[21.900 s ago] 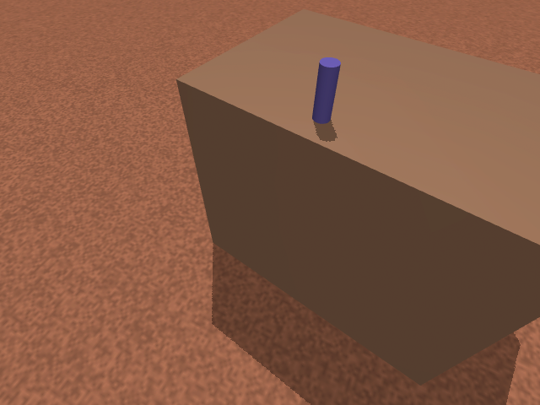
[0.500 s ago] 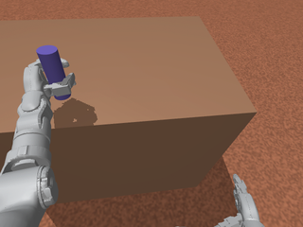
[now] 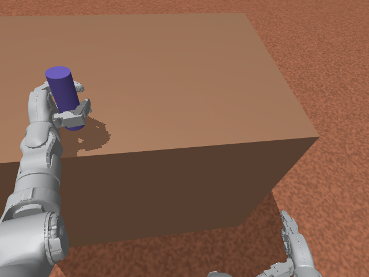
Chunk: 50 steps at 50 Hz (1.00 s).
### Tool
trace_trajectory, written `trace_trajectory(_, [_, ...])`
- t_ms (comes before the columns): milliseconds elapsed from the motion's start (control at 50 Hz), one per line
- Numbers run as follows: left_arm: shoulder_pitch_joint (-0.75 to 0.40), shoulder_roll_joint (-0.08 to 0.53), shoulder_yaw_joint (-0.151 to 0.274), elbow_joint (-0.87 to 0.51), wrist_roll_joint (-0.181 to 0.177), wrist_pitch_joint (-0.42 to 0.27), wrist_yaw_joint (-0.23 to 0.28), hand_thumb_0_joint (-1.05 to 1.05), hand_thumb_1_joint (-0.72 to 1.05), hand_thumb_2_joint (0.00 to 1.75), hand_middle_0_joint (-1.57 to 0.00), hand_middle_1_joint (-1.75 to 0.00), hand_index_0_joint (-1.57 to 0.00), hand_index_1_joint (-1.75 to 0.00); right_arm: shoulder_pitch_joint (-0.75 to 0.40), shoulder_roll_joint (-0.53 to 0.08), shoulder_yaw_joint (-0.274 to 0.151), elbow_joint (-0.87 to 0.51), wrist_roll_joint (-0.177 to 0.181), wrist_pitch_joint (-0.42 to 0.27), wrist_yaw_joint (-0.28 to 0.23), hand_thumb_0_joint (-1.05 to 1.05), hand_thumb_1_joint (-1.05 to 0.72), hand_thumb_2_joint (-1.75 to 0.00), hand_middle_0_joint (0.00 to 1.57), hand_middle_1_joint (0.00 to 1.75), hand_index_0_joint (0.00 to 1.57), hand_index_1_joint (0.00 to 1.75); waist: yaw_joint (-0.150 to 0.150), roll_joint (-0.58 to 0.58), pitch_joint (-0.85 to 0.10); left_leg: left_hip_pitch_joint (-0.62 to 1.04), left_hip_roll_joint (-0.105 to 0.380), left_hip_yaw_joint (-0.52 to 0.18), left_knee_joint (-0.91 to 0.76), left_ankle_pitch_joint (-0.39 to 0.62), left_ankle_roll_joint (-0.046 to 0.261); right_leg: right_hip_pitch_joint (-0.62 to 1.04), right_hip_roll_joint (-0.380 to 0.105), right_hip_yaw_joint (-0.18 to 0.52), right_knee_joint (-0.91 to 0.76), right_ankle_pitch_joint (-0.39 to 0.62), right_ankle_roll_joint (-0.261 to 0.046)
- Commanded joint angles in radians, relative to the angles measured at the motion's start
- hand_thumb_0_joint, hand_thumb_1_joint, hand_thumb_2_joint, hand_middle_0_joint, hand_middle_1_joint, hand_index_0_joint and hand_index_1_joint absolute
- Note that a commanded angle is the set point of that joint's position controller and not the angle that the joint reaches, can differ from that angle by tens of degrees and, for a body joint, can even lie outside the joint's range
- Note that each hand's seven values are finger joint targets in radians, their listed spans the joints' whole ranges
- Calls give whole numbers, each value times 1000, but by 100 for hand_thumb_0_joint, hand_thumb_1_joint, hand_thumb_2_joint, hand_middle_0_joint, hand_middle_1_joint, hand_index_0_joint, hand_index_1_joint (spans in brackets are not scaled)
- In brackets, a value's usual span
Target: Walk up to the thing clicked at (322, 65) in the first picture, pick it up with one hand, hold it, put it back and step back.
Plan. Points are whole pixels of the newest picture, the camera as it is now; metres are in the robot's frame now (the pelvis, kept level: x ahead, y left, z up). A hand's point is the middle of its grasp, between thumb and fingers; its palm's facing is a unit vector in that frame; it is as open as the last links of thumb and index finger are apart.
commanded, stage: lower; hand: left
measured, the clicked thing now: (67, 101) +0.46 +0.21 +0.13
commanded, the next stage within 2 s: loosen in 0.14 s
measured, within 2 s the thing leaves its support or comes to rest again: rests again in 0.14 s
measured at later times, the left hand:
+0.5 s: hand (74, 109) +0.46 +0.21 +0.11, palm faces +0.19 -0.98 +0.00, open 6.2 cm
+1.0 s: hand (71, 106) +0.46 +0.21 +0.11, palm faces +0.20 -0.98 -0.01, open 14.3 cm
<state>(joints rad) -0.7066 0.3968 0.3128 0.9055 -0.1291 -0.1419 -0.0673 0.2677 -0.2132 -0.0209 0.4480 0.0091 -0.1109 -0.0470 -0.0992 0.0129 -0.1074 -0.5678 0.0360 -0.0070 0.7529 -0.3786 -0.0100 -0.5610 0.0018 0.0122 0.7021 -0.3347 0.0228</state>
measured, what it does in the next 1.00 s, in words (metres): stands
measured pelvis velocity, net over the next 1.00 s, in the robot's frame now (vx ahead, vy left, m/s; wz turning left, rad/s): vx -0.01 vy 0.00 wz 0.00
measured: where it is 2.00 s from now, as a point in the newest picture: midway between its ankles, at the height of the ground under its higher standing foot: outside the picture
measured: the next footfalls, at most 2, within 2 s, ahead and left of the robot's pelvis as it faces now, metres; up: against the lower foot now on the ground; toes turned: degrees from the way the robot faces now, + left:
none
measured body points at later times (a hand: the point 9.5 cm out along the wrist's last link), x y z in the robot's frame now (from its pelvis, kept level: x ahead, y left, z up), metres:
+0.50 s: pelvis -0.01 +0.00 -0.01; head +0.05 +0.01 +0.44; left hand +0.44 +0.26 +0.11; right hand +0.15 -0.25 -0.07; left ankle -0.01 +0.12 -0.71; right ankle +0.00 -0.14 -0.71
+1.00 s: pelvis -0.01 +0.00 -0.01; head +0.04 +0.01 +0.43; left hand +0.44 +0.26 +0.11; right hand +0.14 -0.26 -0.06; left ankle -0.01 +0.12 -0.71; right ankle +0.00 -0.14 -0.71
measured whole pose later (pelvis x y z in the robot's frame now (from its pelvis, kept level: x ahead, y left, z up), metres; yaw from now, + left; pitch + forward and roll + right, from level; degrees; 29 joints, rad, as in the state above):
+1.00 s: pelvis -0.01 +0.00 -0.01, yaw +0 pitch +13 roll -1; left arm -0.77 0.44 0.36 0.96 -0.12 -0.18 -0.06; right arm 0.32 -0.23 -0.02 0.30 0.00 -0.04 -0.04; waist -0.11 0.01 -0.11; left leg -0.67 0.04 -0.01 0.85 -0.40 -0.01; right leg -0.66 0.00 0.01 0.80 -0.36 0.02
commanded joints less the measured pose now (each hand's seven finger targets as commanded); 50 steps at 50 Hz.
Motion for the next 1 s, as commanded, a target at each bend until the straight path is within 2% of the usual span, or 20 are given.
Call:
trace_trajectory(0, [-520,278,61,-300,-20,-103,9,0,54,137,-137,-147,-138,-148,-20,-128,-57,-195,3,-35,0,0,52,-6,5,5,5,5,8,82,-409,236,-13,2,-39,430,20,148,11,-33,-26,366,-32])
trace_trajectory(40, [-500,234,37,-266,-22,-101,9,0,54,136,-135,-146,-136,-146,-7,-132,-58,-201,1,-32,1,0,52,-6,5,5,5,5,-1,79,-411,240,-9,-2,-29,430,19,121,13,-35,-19,355,-34])
trace_trajectory(60, [-506,273,60,-284,-19,-108,12,0,56,137,-136,-146,-136,-146,-2,-122,-55,-181,1,-26,3,0,53,-6,5,5,5,5,14,85,-377,206,-15,3,-32,398,20,120,12,-33,-20,333,-34])
trace_trajectory(100, [-495,238,38,-268,-21,-106,8,0,55,138,-137,-148,-138,-149,-16,-142,-67,-244,1,-28,1,0,52,-6,5,5,5,5,-4,60,-414,216,-15,5,-21,394,25,134,12,-30,-12,345,-31])
trace_trajectory(140, [-515,275,54,-305,-14,-110,8,0,52,137,-137,-147,-138,-148,-1,-152,-79,-238,0,-20,2,0,52,-6,5,5,5,5,2,96,-448,234,-15,5,-12,415,23,124,11,-28,-2,360,-32])
trace_trajectory(160, [-499,250,46,-264,-13,-108,8,0,52,136,-136,-146,-137,-147,7,-124,-55,-253,-1,-18,4,0,52,-6,5,5,5,5,-5,77,-426,225,-16,3,-7,413,24,114,13,-30,-1,356,-30])
trace_trajectory(240, [-462,231,35,-231,-11,-108,-1,0,55,127,-138,-138,-139,-138,-1,-139,-70,-237,-4,-10,6,0,52,-5,5,5,5,5,3,64,-382,182,-16,2,-7,376,24,87,12,-32,5,324,-33])
trace_trajectory(280, [-514,266,61,-290,-18,-115,4,0,39,111,-128,-125,-131,-123,3,-133,-66,-254,-1,-6,7,0,52,-4,5,5,5,5,11,83,-414,187,-16,1,-10,359,21,97,13,-32,9,305,-35])
trace_trajectory(300, [-497,212,40,-226,-26,-110,1,0,34,103,-125,-122,-128,-119,6,-132,-68,-260,-3,-5,9,0,52,-4,5,5,5,5,-5,83,-412,198,-10,-3,-4,374,17,73,15,-37,14,303,-38])
trace_trajectory(320, [-496,225,48,-253,-30,-112,2,0,29,95,-121,-117,-124,-115,1,-133,-65,-266,-2,-5,9,0,52,-4,5,5,5,5,11,81,-405,190,-12,-2,-8,358,17,74,16,-38,11,288,-38])
trace_trajectory(400, [-516,259,53,-255,-13,-117,7,0,11,73,-109,-101,-112,-98,27,-136,-65,-272,-6,3,6,0,52,-4,5,5,5,5,-2,76,-432,182,-18,4,6,353,24,93,9,-29,14,313,-33])
trace_trajectory(440, [-511,230,36,-236,-12,-114,5,0,2,64,-104,-94,-107,-92,23,-134,-63,-280,-6,3,6,0,52,-4,5,5,5,5,-7,64,-409,176,-18,5,0,335,24,87,12,-30,16,300,-33])
trace_trajectory(540, [-497,251,58,-180,-15,-103,7,0,-13,49,-75,-67,-77,-66,26,-144,-71,-274,-6,5,2,0,53,-5,5,5,5,5,-9,46,-380,139,-21,8,-2,283,27,71,12,-28,9,264,-31])
trace_trajectory(660, [-533,232,43,-172,-7,-108,6,0,-19,43,-63,-55,-64,-55,12,-130,-57,-294,-6,10,6,0,53,-5,5,5,5,5,-9,53,-375,132,-15,-1,-10,249,20,48,19,-35,13,216,-39])
trace_trajectory(700, [-540,263,58,-173,-9,-110,8,0,-22,40,-59,-51,-59,-50,11,-146,-72,-303,-5,11,2,0,53,-5,5,5,5,5,-7,55,-386,138,-21,6,-6,233,24,53,16,-30,7,211,-35])
trace_trajectory(760, [-543,228,39,-173,-11,-111,3,0,-27,30,-46,-38,-47,-38,27,-128,-54,-305,-9,12,4,0,53,-5,5,5,5,5,-16,46,-398,136,-18,4,-3,248,24,56,19,-31,12,225,-34])
trace_trajectory(860, [-546,266,54,-167,-3,-113,5,0,-41,19,-34,-25,-34,-25,22,-138,-65,-307,-8,16,2,0,53,-5,5,5,5,5,-9,64,-405,137,-22,7,4,264,23,60,15,-28,13,241,-34])
trace_trajectory(880, [-534,274,63,-147,-5,-111,4,0,-33,22,-26,-24,-26,-23,32,-154,-82,-298,-8,16,1,0,55,-5,5,5,5,5,-16,59,-397,129,-21,8,4,272,23,60,16,-27,16,250,-34])
trace_trajectory(940, [-572,365,102,-205,5,-115,9,0,-34,16,-16,-15,-17,-15,15,-194,-105,-350,-6,17,-6,0,55,-5,5,5,5,5,-4,71,-455,151,-24,10,8,279,24,97,12,-20,14,261,-32])
trace_trajectory(980, [-624,373,96,-260,8,-113,12,0,-41,13,-14,-13,-15,-13,28,-162,-83,-370,-1,20,-5,0,54,-5,5,5,5,5,-3,91,-492,166,-24,8,5,299,21,134,12,-22,17,278,-33])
